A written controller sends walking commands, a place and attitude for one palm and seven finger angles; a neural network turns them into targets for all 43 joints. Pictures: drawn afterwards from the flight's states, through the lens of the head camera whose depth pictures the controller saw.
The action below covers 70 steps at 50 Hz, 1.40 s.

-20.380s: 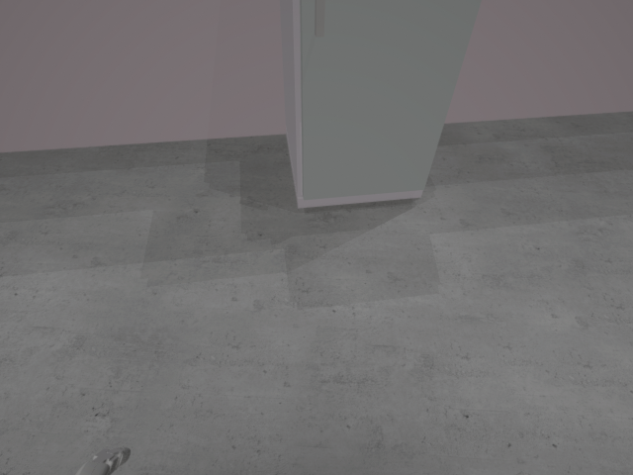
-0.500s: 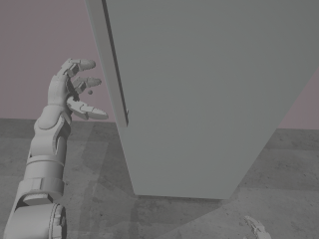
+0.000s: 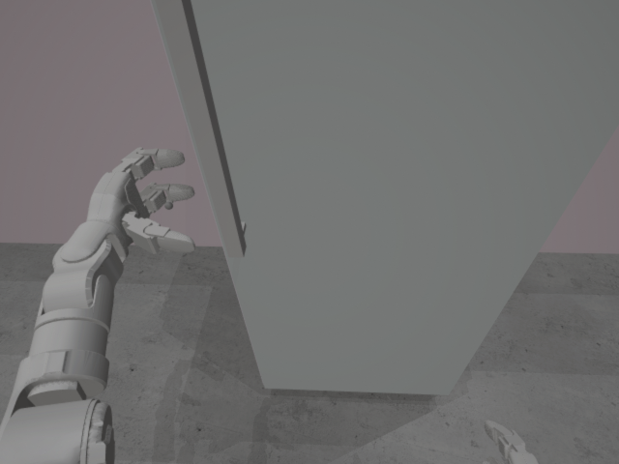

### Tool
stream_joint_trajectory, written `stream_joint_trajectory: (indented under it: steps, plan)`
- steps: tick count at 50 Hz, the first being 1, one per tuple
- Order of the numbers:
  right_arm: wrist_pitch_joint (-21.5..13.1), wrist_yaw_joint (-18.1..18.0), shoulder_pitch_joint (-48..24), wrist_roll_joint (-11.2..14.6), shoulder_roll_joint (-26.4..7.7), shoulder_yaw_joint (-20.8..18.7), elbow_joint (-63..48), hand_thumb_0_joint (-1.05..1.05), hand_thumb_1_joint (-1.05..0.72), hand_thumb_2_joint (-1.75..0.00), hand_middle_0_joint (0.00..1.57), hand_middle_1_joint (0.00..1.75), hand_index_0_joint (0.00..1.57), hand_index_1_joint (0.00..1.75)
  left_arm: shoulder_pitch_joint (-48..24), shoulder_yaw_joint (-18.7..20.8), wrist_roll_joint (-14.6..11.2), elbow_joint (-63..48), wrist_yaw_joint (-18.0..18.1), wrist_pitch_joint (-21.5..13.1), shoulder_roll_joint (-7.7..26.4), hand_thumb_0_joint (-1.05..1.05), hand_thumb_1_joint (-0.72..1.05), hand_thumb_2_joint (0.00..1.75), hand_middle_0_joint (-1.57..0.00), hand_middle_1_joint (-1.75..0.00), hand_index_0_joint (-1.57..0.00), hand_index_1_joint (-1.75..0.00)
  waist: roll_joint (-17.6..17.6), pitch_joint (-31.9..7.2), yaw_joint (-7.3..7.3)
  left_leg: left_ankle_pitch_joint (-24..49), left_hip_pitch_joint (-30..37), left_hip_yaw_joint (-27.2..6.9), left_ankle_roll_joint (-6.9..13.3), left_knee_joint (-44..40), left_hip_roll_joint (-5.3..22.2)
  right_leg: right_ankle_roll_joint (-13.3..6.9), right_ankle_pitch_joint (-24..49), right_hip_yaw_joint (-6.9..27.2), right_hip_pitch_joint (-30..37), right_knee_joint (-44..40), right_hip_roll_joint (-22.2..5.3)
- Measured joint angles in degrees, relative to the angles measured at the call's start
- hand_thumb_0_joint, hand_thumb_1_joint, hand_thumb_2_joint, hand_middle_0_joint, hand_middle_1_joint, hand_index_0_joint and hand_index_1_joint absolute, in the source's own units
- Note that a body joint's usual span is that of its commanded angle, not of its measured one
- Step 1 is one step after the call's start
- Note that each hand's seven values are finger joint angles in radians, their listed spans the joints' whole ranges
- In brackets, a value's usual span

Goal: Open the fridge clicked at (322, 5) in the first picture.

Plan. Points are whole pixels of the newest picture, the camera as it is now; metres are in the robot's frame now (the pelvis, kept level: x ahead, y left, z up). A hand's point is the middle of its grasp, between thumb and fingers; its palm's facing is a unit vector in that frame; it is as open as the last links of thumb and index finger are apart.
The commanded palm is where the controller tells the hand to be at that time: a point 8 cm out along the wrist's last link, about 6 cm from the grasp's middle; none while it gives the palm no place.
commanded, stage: move the hooked fingers beside the handle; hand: left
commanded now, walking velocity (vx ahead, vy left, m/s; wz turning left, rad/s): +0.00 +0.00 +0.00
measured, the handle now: (215, 138) +0.45 +0.14 +0.22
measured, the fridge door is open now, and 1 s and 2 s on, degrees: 0 0 0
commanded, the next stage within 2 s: feel for the door with the fingertips in 1.40 s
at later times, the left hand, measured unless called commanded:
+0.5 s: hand (180, 203) +0.38 +0.18 +0.17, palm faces +0.01 -1.00 +0.00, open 14.0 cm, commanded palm +0.36 +0.25 +0.17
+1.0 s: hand (166, 195) +0.40 +0.20 +0.17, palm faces +0.03 -1.00 +0.00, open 14.0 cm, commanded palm +0.36 +0.25 +0.17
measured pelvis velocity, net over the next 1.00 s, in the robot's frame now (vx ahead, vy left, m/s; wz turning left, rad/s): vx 0.00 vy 0.00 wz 0.00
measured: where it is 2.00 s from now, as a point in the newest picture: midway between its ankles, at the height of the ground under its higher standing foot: outside the picture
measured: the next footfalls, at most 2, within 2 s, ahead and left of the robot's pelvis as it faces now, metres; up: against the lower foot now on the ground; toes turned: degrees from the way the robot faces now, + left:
none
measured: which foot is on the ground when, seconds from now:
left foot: down 0.00-1.00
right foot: down 0.00-1.00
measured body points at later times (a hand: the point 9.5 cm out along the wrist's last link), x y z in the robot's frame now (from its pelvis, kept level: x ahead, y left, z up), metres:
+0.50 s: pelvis +0.00 +0.00 +0.00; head +0.00 -0.01 +0.45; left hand +0.37 +0.24 +0.17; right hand +0.13 -0.25 -0.10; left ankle +0.04 +0.11 -0.73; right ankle -0.05 -0.09 -0.73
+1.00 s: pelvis +0.00 +0.00 +0.00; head +0.00 -0.01 +0.45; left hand +0.39 +0.26 +0.17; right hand +0.13 -0.26 -0.10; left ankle +0.04 +0.11 -0.73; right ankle -0.05 -0.09 -0.73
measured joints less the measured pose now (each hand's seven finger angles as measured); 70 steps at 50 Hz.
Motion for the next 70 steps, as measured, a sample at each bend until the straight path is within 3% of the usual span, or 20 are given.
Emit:
stream_joint_trajectory:
  steps: [3,6,10,12,16,19,24,27,32,36,40,44,51,53,60,66,70]
  plan:
    - [-0.18,0.16,-0.97,-0.41,0.28,0.02,-1.02,0.01,-0.9,-0.9,0.2,0.3,0.2,0.3,2.54,-0.37,0.4,-2.64,1.58,-0.19,-2.21,-0.01,-0.5,0.3,-0.3,-1.2,-0.3,-1.2,0.09,0.64,-0.06,0.1,-0.1,0.17,0.13,-0.02,-0.09,0.05,-0.03,0.15,-0.3,0.3,-0.12]
    - [-0.83,0.15,-1.57,-1.14,1.09,0.39,-1.16,0.01,-0.9,-0.9,0.2,0.3,0.2,0.3,4.41,0.31,1.15,-7.14,3.89,-3.67,-4.23,-0.01,-0.5,0.3,-0.3,-1.2,-0.3,-1.2,-0.59,1.37,0.1,0.17,0.53,0.37,0.07,-0.3,-0.06,-0.03,-0.01,0.36,0.14,0.29,-0.12]
    - [-1.14,0.1,-1.83,-1.44,2.12,1.18,-0.12,0.01,-0.9,-0.9,0.2,0.3,0.2,0.3,2.57,1.25,1.78,-8.35,5.11,-6.8,-3.65,-0.02,-0.5,0.3,-0.3,-1.2,-0.3,-1.2,-1.43,1.13,0.37,-0.01,1.35,0.25,-0.16,-0.29,0.14,-0.2,-0.01,0.3,1.14,-0.09,0.11]
    - [-0.68,0.0,-1.7,-1.13,2.15,1.4,0.2,0.01,-0.9,-0.9,0.2,0.3,0.2,0.3,0.22,1.02,1.75,-5.6,4.53,-5.7,-2.3,-0.02,-0.5,0.3,-0.3,-1.2,-0.3,-1.2,-1.26,0.68,0.42,-0.08,1.29,-0.01,-0.22,-0.13,0.19,-0.22,0.06,0.05,1.36,-0.33,0.21]
    - [0.79,-0.15,-1.16,-0.39,1.39,1.53,-0.17,0.01,-0.9,-0.9,0.2,0.3,0.2,0.3,-2.52,-0.15,1.23,1.27,2.24,-0.17,0.09,-0.01,-0.5,0.3,-0.3,-1.2,-0.3,-1.2,-0.39,0.09,0.12,0.18,0.5,-0.33,-0.11,-0.13,0.05,-0.09,0.26,-0.28,0.73,-0.45,0.12]
    - [0.99,-0.1,-0.56,-0.36,0.8,0.9,-0.76,0.01,-0.9,-0.9,0.2,0.3,0.2,0.3,-0.73,-0.77,0.94,1.09,2.0,0.82,-0.55,-0.01,-0.5,0.3,-0.3,-1.2,-0.3,-1.2,0.09,0.72,-0.09,0.44,0.05,-0.26,0.07,-0.23,-0.09,0.0,0.37,-0.24,0.13,-0.25,-0.03]
    - [-0.28,-0.22,0.04,-1.18,0.68,0.45,0.25,0.01,-0.9,-0.9,0.2,0.3,0.2,0.3,2.57,-1.22,1.19,-6.62,4.36,-4.93,-4.28,-0.01,-0.5,0.3,-0.3,-1.2,-0.29,-1.2,-0.36,2.36,0.02,0.57,0.53,-0.14,0.14,-0.4,-0.17,0.03,0.4,-0.12,0.47,-0.17,-0.12]
    - [-0.52,-0.28,-0.08,-1.43,1.22,0.85,1.65,0.01,-0.9,-0.9,0.2,0.3,0.2,0.3,0.37,-0.51,1.61,-6.24,5.21,-7.04,-4.17,-0.02,-0.5,0.3,-0.3,-1.2,-0.3,-1.2,-1.13,2.07,-0.21,0.55,0.92,-0.06,0.0,-0.55,-0.05,-0.07,0.39,-0.02,0.78,-0.26,-0.01]
    - [0.75,-0.32,0.36,-0.84,1.24,1.23,1.27,0.01,-0.9,-0.9,0.2,0.3,0.2,0.3,-4.15,0.62,1.88,2.5,4.21,-2.6,-0.26,-0.01,-0.5,0.3,-0.3,-1.2,-0.3,-1.2,-0.92,0.68,-1.08,0.55,0.67,0.16,-0.16,-0.77,0.32,-0.16,0.68,0.28,0.53,-0.79,0.32]
    - [1.23,-0.23,1.19,-0.59,0.57,0.63,-0.2,0.01,-0.9,-0.9,0.2,0.3,0.2,0.3,-1.99,1.42,1.52,4.26,3.04,-0.43,0.78,-0.01,-0.5,0.3,-0.3,-1.2,-0.3,-1.2,-0.21,0.73,-1.41,0.59,0.22,0.5,-0.06,-0.94,0.37,-0.11,0.82,0.63,-0.08,-0.86,0.33]
    - [0.46,-0.27,1.71,-0.96,0.36,0.04,-0.11,0.01,-0.9,-0.9,0.2,0.3,0.2,0.3,2.34,2.02,1.12,-2.54,3.18,-4.78,-1.43,-0.01,-0.5,0.3,-0.3,-1.2,-0.29,-1.2,-0.48,1.73,-0.81,0.38,0.54,0.57,-0.01,-0.83,0.31,-0.12,0.64,0.7,0.25,-0.78,0.27]
    - [-0.17,-0.39,1.27,-1.0,0.67,0.19,1.29,0.01,-0.9,-0.9,0.2,0.3,0.2,0.3,1.68,2.19,0.96,-5.01,3.16,-7.61,-1.99,-0.02,-0.5,0.3,-0.3,-1.2,-0.3,-1.2,-1.2,1.61,-0.2,0.02,0.98,0.26,-0.11,-0.47,0.28,-0.17,0.32,0.42,0.94,-0.74,0.29]
    - [0.58,-0.2,-0.09,-0.37,0.43,0.34,0.2,0.01,-0.9,-0.9,0.2,0.3,0.2,0.3,-2.36,0.74,1.13,2.34,1.83,-1.06,0.47,-0.01,-0.5,0.3,-0.3,-1.2,-0.3,-1.2,-0.56,0.44,-0.55,-0.03,-0.32,-0.06,-0.04,0.01,0.12,-0.06,0.17,0.08,-0.21,-0.31,0.17]
    - [0.55,-0.03,-0.22,-0.46,0.36,0.12,-0.56,0.01,-0.9,-0.9,0.2,0.3,0.2,0.3,-0.52,0.59,1.03,0.8,2.06,-0.99,-0.26,-0.01,-0.5,0.3,-0.3,-1.2,-0.3,-1.2,-0.29,0.55,-0.6,-0.01,-0.34,0.15,0.06,-0.09,0.08,0.01,0.2,0.28,-0.35,-0.29,0.09]
    - [-0.19,0.14,-0.5,-1.11,1.25,0.55,-0.19,0.01,-0.9,-0.9,0.2,0.3,0.2,0.3,3.72,1.27,0.88,-7.59,3.54,-5.93,-3.46,-0.01,-0.5,0.3,-0.3,-1.2,-0.3,-1.2,-1.03,0.68,0.11,-0.39,1.25,0.54,0.05,-0.33,0.01,0.03,-0.11,0.69,1.07,-0.4,-0.02]
    - [1.02,0.09,-0.83,-0.57,1.46,0.99,-0.64,0.01,-0.9,-0.9,0.2,0.3,0.2,0.3,1.85,2.26,1.11,-3.43,2.78,-1.31,-0.19,-0.01,-0.5,0.3,-0.3,-1.2,-0.3,-1.2,-0.83,-0.05,0.01,-0.32,1.28,0.37,-0.08,-0.33,0.21,-0.05,0.13,0.57,1.28,-0.75,0.2]
    - [1.08,-0.07,-0.54,-0.32,0.79,0.51,-1.34,0.01,-0.9,-0.9,0.2,0.3,0.2,0.3,3.93,1.3,0.53,-4.32,2.04,-0.33,-0.43,-0.01,-0.5,0.3,-0.3,-1.2,-0.3,-1.2,-0.13,0.51,0.15,-0.13,0.96,0.08,0.08,-0.16,0.05,0.05,0.24,0.25,1.13,-0.68,0.1]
